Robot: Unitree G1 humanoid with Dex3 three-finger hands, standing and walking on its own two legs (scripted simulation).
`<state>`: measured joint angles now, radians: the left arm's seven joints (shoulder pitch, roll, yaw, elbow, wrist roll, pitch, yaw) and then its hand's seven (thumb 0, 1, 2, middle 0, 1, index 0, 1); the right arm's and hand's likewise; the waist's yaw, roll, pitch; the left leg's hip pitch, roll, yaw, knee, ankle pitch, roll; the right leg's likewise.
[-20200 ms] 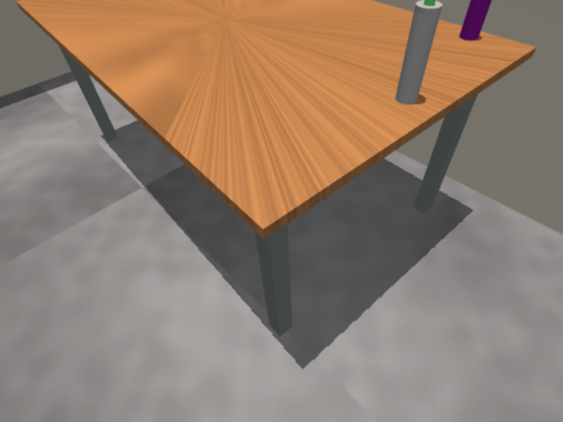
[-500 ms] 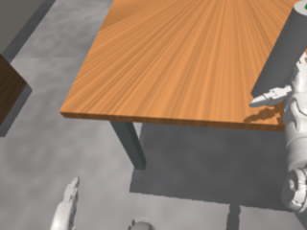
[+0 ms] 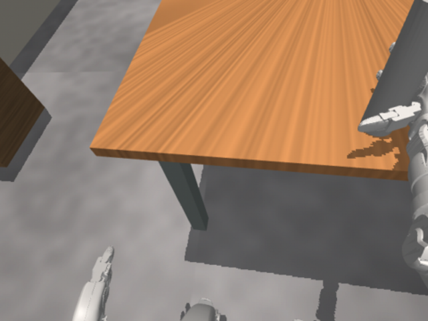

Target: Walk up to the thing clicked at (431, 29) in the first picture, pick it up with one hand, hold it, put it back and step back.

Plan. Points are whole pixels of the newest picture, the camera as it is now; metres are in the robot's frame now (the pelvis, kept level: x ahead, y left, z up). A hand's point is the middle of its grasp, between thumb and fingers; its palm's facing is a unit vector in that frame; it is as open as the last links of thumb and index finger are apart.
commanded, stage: close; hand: right
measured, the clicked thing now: (408, 62) +0.51 -0.20 +0.18
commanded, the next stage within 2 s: settle in 0.34 s
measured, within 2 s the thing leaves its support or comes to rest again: leaves its support in 0.76 s
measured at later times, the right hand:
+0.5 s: hand (387, 102) +0.51 -0.20 +0.10, palm faces +0.15 +0.99 +0.02, open 8.3 cm
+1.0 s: hand (395, 85) +0.51 -0.20 +0.14, palm faces +0.14 +0.99 +0.01, open 8.0 cm
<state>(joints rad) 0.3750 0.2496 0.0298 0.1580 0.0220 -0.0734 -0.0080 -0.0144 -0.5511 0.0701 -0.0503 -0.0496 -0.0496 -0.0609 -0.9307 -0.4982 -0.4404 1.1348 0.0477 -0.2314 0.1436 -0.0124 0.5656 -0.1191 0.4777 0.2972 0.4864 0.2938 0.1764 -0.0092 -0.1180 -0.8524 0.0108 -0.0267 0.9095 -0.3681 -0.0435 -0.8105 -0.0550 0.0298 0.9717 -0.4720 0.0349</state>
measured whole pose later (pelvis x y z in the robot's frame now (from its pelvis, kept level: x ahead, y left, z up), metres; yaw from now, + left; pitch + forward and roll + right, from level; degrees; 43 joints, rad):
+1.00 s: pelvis +0.01 +0.00 +0.02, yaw +0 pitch +14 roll +1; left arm 0.32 0.26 0.02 0.25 0.01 -0.09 0.03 -0.01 -0.55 0.07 -0.06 -0.05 -0.06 -0.06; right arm -0.89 -0.47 -0.41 1.07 0.05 -0.16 0.12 0.00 0.18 -1.14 0.85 1.16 0.83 1.14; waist 0.15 0.00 -0.10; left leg -0.71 0.02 -0.03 0.80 -0.34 -0.04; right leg -0.66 -0.05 0.02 0.86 -0.44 0.03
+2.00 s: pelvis +0.02 +0.00 +0.04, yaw -1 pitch +6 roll +0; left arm 0.36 0.23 0.04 0.37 -0.02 -0.11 0.06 -0.01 -0.52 0.05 -0.05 -0.05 -0.05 -0.05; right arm -0.66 -0.33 -0.29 0.59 0.15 0.09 0.09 0.00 0.20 -1.20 0.85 1.18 0.83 1.16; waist 0.03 -0.04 -0.09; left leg -0.46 0.03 -0.03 0.66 -0.30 -0.05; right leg -0.40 -0.04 0.01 0.69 -0.38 0.03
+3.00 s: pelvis -0.01 +0.01 +0.04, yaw -2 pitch -1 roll +0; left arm 0.30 0.24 0.07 0.55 -0.04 -0.22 0.06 -0.02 -0.54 0.06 -0.04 -0.04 -0.04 -0.05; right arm -0.46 -0.31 -0.31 -0.07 0.22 0.64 0.05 0.00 0.20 -1.20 0.86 1.16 0.84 1.15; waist -0.01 -0.08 -0.07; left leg -0.33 0.05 0.00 0.63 -0.27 -0.04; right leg -0.28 -0.03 0.04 0.63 -0.33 0.04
